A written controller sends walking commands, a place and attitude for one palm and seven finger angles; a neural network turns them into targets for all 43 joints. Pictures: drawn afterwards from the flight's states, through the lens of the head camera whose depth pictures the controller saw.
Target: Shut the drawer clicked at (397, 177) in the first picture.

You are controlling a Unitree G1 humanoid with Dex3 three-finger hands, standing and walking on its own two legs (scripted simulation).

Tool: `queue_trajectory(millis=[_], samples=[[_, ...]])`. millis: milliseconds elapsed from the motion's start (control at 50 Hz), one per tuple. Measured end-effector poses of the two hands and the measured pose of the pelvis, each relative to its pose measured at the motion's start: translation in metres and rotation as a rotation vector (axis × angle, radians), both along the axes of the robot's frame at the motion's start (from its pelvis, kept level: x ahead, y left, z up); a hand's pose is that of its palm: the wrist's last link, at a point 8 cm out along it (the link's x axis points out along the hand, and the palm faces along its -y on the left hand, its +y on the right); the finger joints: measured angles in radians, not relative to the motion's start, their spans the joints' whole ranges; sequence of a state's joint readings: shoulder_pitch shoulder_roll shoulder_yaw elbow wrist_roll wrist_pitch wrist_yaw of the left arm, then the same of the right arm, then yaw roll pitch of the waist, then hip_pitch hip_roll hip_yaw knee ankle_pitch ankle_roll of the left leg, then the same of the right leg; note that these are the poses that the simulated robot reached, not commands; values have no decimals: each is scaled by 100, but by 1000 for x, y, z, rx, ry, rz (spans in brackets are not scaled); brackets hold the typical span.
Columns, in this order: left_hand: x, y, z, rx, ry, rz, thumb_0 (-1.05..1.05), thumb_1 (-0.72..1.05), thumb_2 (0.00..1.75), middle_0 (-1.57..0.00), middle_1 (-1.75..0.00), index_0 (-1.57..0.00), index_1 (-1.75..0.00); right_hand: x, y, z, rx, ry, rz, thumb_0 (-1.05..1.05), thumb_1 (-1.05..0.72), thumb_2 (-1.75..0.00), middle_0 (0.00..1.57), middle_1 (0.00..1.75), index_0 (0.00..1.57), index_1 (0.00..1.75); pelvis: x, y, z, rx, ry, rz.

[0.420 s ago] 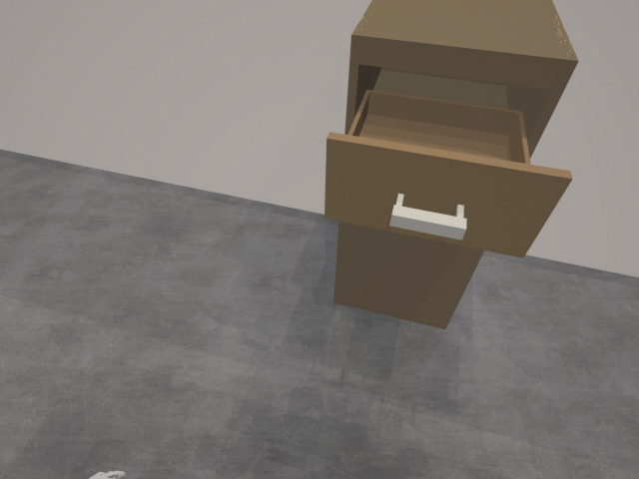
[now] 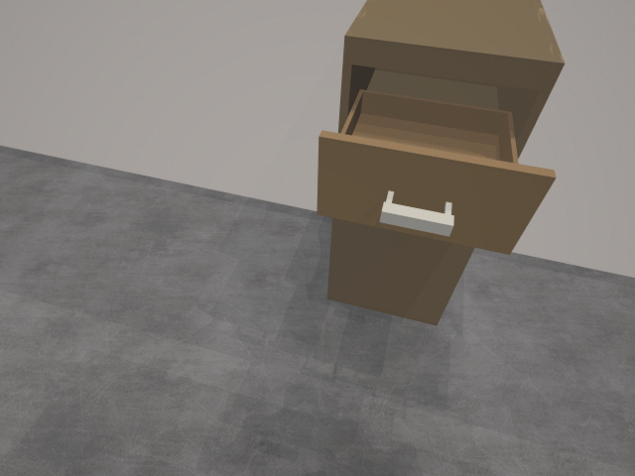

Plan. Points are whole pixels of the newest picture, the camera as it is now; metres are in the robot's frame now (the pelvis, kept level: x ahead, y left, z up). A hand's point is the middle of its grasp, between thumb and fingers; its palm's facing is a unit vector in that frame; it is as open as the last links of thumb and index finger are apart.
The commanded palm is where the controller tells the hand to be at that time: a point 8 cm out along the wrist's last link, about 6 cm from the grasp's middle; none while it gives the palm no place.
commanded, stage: stand and wait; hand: left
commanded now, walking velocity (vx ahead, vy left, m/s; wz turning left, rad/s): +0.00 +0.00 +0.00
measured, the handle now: (417, 210) +0.53 -0.13 +0.03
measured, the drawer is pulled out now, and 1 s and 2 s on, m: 0.28 0.28 0.28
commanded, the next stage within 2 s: look at it before walking up in 0.40 s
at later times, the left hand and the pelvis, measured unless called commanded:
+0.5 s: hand out of the picture +0.07 +0.24 -0.15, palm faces -0.04 -0.94 -0.33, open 7.4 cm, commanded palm none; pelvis -0.01 +0.00 +0.00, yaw +0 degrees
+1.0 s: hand out of the picture +0.07 +0.24 -0.16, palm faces -0.03 -0.95 -0.32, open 7.4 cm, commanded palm none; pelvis +0.00 +0.00 +0.00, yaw +0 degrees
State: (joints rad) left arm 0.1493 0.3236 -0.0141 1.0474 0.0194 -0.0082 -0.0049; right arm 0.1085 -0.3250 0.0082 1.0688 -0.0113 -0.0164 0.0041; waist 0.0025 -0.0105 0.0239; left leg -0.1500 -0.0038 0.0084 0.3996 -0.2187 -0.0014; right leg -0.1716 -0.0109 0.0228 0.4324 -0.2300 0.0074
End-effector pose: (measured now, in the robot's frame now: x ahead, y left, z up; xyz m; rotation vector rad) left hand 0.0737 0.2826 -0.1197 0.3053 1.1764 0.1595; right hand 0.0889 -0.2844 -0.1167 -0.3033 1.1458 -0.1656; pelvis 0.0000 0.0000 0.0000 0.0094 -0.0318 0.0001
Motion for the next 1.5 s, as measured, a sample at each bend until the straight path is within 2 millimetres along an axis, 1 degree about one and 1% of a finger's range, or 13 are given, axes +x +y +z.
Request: queue_trajectory(millis=[140,260,380,640,1060,1280,1380,1440,1500], samples=[[-15,2,-2,9,45,14,1,91,90,-21,-30,-20,-30,-25,-7,-4,-7,67,-27,1,-91,-90,20,30,21,30,-3,-2,1,-1,-1,-1],[-19,3,-1,16,54,17,1,91,90,-21,-30,-20,-30,-35,-10,-5,-8,88,-41,1,-91,-90,20,30,21,30,-5,-3,2,-1,-3,-2],[-15,3,1,17,41,14,1,91,90,-21,-30,-20,-30,-35,-10,-4,-6,81,-41,1,-91,-90,20,30,21,30,-6,-4,2,-2,-4,-3],[-7,0,2,11,19,8,1,91,90,-21,-30,-20,-30,-24,-7,-2,-1,54,-30,1,-91,-90,20,30,21,30,-6,-4,3,-1,0,-3],[-11,1,0,7,46,23,1,91,90,-21,-30,-20,-30,-16,-8,1,-12,61,-23,1,-91,-90,20,30,21,30,0,-5,4,-4,3,1],[-8,2,-1,8,49,20,1,91,90,-21,-30,-20,-30,-12,-7,1,-14,47,-33,1,-91,-90,20,30,21,30,2,-4,4,-4,3,-18],[-7,-6,-6,0,69,6,1,91,90,-20,-30,-20,-30,-19,0,-4,4,33,-68,0,-91,-90,20,30,20,30,0,-4,1,-2,8,-50],[-9,-17,-12,-21,81,-9,1,91,90,-20,-29,-20,-30,-30,10,-11,30,39,-96,0,-91,-90,20,30,20,30,-2,-4,-2,0,7,-68],[-11,-29,-18,-47,90,-26,1,91,90,-20,-29,-20,-30,-46,20,-18,58,55,-129,0,-91,-90,20,30,20,30,-5,-4,-5,2,6,-85]])
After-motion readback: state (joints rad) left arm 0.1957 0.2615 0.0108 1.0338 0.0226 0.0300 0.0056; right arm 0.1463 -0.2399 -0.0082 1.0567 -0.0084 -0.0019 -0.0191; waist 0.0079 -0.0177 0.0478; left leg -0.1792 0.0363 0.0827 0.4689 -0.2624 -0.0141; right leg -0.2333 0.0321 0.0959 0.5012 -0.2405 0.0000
